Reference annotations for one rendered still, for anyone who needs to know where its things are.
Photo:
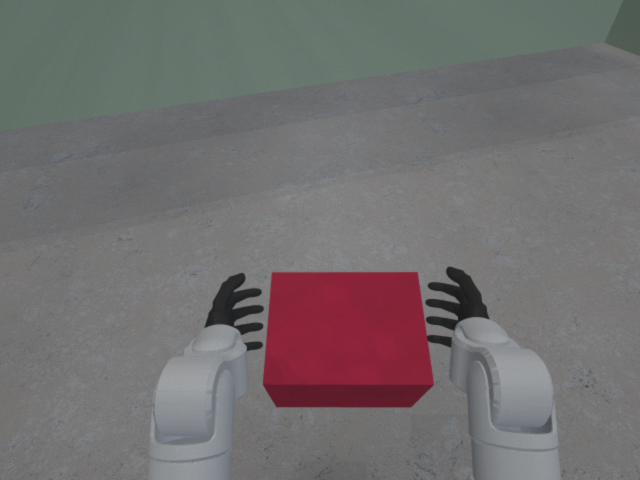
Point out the carton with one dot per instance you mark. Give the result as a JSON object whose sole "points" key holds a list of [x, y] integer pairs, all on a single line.
{"points": [[346, 339]]}

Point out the left robot hand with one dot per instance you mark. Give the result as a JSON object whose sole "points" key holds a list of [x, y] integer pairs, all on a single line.
{"points": [[225, 300]]}

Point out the robot right forearm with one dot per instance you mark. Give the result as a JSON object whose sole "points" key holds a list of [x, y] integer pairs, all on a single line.
{"points": [[511, 407]]}

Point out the robot left forearm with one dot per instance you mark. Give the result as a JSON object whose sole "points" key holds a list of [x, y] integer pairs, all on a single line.
{"points": [[193, 407]]}

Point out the right robot hand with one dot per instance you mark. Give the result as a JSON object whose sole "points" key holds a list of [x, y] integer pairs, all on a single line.
{"points": [[470, 303]]}

